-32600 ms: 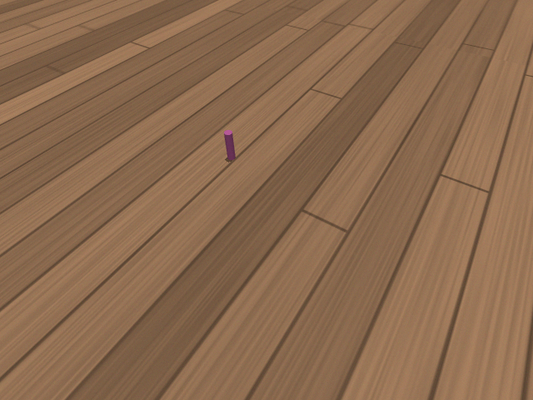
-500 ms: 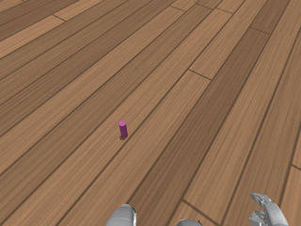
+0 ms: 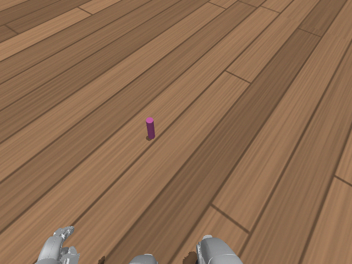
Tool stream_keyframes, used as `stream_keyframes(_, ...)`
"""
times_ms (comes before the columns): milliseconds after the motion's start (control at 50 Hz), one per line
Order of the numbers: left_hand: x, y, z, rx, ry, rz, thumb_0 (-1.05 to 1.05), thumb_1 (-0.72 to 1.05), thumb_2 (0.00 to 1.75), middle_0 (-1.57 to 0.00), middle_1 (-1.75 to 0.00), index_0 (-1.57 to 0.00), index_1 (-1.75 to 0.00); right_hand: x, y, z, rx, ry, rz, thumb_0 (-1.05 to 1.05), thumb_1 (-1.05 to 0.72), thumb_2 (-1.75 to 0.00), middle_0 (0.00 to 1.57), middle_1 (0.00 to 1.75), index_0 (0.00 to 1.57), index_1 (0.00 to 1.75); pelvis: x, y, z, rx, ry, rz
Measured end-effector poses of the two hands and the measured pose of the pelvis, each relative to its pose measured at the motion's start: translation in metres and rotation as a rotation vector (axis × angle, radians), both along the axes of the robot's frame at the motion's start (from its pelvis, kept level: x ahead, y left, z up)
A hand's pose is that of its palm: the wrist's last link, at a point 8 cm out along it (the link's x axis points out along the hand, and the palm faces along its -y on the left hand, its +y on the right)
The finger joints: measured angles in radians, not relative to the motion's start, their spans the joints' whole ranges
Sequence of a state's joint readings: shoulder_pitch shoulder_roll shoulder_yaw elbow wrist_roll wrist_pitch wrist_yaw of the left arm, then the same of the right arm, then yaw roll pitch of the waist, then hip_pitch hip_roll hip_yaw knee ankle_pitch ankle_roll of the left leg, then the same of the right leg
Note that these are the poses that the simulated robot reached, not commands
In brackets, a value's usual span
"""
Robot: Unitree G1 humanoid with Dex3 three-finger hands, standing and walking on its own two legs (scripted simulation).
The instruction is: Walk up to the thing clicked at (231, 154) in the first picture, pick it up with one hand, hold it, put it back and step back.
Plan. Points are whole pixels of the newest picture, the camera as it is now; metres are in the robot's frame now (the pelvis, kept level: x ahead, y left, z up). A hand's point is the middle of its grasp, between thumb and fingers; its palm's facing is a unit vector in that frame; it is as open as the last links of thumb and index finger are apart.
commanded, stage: step back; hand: left
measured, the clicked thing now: (150, 128) +0.89 +0.16 -0.67
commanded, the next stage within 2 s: stand in 1.44 s
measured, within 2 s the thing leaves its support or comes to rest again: neither
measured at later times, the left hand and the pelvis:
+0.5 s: hand out of the picture -0.08 +0.23 -0.12, palm faces -0.02 -0.90 -0.44, open 7.4 cm; pelvis -0.14 -0.04 +0.00, yaw -2 degrees
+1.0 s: hand out of the picture -0.10 +0.22 -0.14, palm faces +0.05 -0.93 -0.38, open 7.4 cm; pelvis -0.15 -0.05 +0.01, yaw +0 degrees
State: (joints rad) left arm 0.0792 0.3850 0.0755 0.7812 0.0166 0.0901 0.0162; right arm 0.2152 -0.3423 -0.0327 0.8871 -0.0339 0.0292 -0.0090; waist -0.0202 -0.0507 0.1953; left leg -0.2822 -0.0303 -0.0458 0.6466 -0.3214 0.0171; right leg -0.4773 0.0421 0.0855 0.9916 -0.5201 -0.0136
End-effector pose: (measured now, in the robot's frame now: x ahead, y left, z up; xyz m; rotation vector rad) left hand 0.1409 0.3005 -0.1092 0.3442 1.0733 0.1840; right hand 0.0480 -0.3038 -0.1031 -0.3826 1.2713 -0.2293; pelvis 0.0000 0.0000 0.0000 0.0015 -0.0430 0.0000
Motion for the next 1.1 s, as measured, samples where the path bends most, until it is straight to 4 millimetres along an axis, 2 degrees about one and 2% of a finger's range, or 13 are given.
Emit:
stream_keyframes(140,-0.062,-0.011,-0.002,-0.016,0.051,-0.003,0.00,0.90,0.90,-0.20,-0.30,-0.20,-0.30,-0.007,-0.016,0.017,-0.030,-0.116,0.021,0.01,-0.90,-0.90,0.21,0.30,0.21,0.30,-0.043,-0.011,0.005,-0.016,0.024,-0.046)
stream_keyframes(200,-0.093,-0.015,-0.007,0.008,0.085,-0.015,0.00,0.90,0.90,-0.20,-0.30,-0.20,-0.30,-0.010,-0.028,0.013,-0.030,-0.177,0.033,0.01,-0.90,-0.90,0.21,0.30,0.21,0.30,-0.067,-0.020,-0.002,-0.005,0.023,-0.074)
stream_keyframes(260,-0.127,-0.023,-0.010,0.040,0.112,-0.017,0.00,0.90,0.90,-0.20,-0.30,-0.20,-0.30,-0.020,-0.045,0.001,-0.015,-0.223,0.030,0.01,-0.90,-0.90,0.21,0.30,0.21,0.30,-0.092,-0.031,-0.012,-0.009,0.011,-0.097)
stream_keyframes(300,-0.152,-0.031,-0.005,0.044,0.128,-0.008,0.00,0.90,0.90,-0.20,-0.30,-0.20,-0.30,-0.034,-0.052,-0.006,-0.001,-0.223,0.012,0.01,-0.90,-0.90,0.21,0.30,0.20,0.30,-0.106,-0.036,-0.012,-0.052,-0.012,-0.071)
stream_keyframes(380,-0.197,-0.037,0.012,0.060,0.145,0.023,0.00,0.90,0.90,-0.20,-0.30,-0.20,-0.30,-0.068,-0.054,-0.007,0.037,-0.180,-0.018,0.01,-0.91,-0.90,0.21,0.30,0.20,0.30,-0.121,-0.043,0.000,0.025,-0.004,-0.091)
stream_keyframes(460,-0.222,-0.033,0.025,0.081,0.134,0.050,0.00,0.90,0.90,-0.20,-0.30,-0.20,-0.30,-0.104,-0.055,-0.012,0.051,-0.130,-0.017,0.01,-0.91,-0.90,0.21,0.30,0.20,0.30,-0.137,-0.044,0.005,0.029,0.006,-0.058)
stream_keyframes(580,-0.243,-0.015,0.023,0.086,0.067,0.090,0.00,0.90,0.90,-0.20,-0.31,-0.20,-0.30,-0.147,-0.044,-0.022,0.056,-0.009,0.028,0.01,-0.91,-0.90,0.20,0.30,0.20,0.30,-0.157,-0.038,0.000,0.003,0.007,0.013)
stream_keyframes(640,-0.254,-0.006,0.016,0.071,0.074,0.102,0.00,0.90,0.90,-0.20,-0.30,-0.20,-0.30,-0.158,-0.032,-0.017,0.061,-0.003,0.027,0.01,-0.91,-0.90,0.20,0.30,0.20,0.30,-0.164,-0.032,0.000,0.039,-0.013,0.010)
stream_keyframes(740,-0.261,-0.008,0.011,0.026,0.116,0.098,0.00,0.90,0.90,-0.20,-0.30,-0.20,-0.30,-0.164,-0.025,-0.004,0.066,-0.059,0.009,0.01,-0.91,-0.90,0.21,0.30,0.20,0.30,-0.164,-0.029,0.007,0.013,-0.007,0.007)
stream_keyframes(860,-0.252,-0.022,0.008,0.020,0.110,0.074,0.00,0.90,0.90,-0.20,-0.30,-0.20,-0.30,-0.155,-0.038,-0.002,0.068,-0.087,-0.002,0.01,-0.90,-0.90,0.21,0.30,0.20,0.30,-0.161,-0.042,0.006,0.007,-0.002,-0.008)
stream_keyframes(960,-0.249,-0.038,0.009,0.016,0.079,0.087,0.00,0.90,0.90,-0.20,-0.30,-0.20,-0.30,-0.137,-0.048,-0.007,0.058,-0.078,0.007,0.01,-0.91,-0.90,0.21,0.30,0.20,0.30,-0.152,-0.047,0.005,-0.019,-0.007,0.002)
stream_keyframes(1040,-0.248,-0.039,0.015,0.011,0.079,0.111,0.00,0.90,0.90,-0.20,-0.30,-0.20,-0.30,-0.118,-0.047,-0.004,0.057,-0.085,0.034,0.01,-0.91,-0.90,0.21,0.30,0.20,0.30,-0.143,-0.043,0.010,-0.009,-0.008,0.014)
stream_keyframes(1100,-0.246,-0.032,0.015,0.013,0.096,0.114,0.00,0.90,0.90,-0.20,-0.30,-0.20,-0.30,-0.105,-0.042,-0.004,0.055,-0.084,0.049,0.01,-0.91,-0.90,0.20,0.30,0.20,0.30,-0.137,-0.036,0.010,-0.005,-0.006,0.018)
